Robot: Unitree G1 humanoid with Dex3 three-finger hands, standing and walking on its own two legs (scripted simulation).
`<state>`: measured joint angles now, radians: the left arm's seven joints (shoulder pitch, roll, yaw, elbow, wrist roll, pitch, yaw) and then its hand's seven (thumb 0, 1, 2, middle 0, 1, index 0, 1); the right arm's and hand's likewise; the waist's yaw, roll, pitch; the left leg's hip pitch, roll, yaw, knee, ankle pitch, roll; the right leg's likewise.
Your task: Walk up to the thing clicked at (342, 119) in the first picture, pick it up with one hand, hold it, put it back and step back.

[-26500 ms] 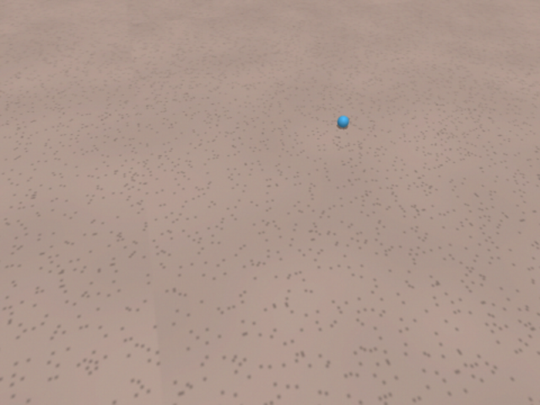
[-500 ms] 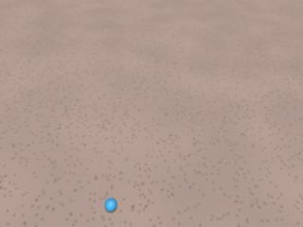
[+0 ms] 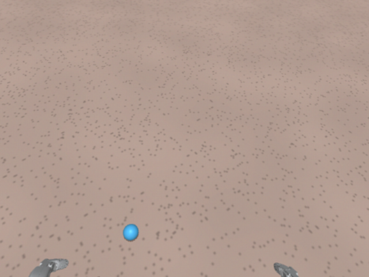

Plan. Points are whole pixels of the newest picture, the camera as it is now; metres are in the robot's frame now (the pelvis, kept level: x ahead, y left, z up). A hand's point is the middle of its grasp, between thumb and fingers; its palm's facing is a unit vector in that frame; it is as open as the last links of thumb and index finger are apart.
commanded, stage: rise first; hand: left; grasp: from above
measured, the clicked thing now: (130, 232) +0.44 +0.21 -0.71
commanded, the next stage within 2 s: none
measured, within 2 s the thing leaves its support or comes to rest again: neither
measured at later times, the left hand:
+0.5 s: hand out of the picture +0.13 +0.26 -0.20, palm faces -0.15 -0.88 -0.45, open 14.1 cm
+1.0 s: hand out of the picture +0.21 +0.28 -0.35, palm faces -0.42 -0.56 -0.72, open 14.0 cm
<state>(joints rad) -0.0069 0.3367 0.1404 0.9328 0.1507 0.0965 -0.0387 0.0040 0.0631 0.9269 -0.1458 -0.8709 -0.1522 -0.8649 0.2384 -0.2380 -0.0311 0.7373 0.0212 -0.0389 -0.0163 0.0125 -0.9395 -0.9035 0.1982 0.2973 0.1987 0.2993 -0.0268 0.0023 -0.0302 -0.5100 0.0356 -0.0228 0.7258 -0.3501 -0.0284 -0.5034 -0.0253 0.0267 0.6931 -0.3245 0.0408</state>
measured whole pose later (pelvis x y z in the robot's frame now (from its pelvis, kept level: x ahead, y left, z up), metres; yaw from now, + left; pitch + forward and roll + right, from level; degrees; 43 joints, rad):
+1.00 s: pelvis -0.04 +0.00 -0.21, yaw +0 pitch +31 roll -2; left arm -0.08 0.45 0.12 0.62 0.62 -0.04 0.08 0.00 -0.52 0.96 -0.10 -1.06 -0.10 -1.06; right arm 0.08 -0.29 -0.05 0.59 0.00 -0.19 0.02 0.01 -0.91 -0.90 0.20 0.30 0.20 0.30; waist -0.04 0.01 -0.18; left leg -1.61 0.01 -0.08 1.75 -0.68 -0.04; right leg -1.59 -0.02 0.03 1.72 -0.67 0.05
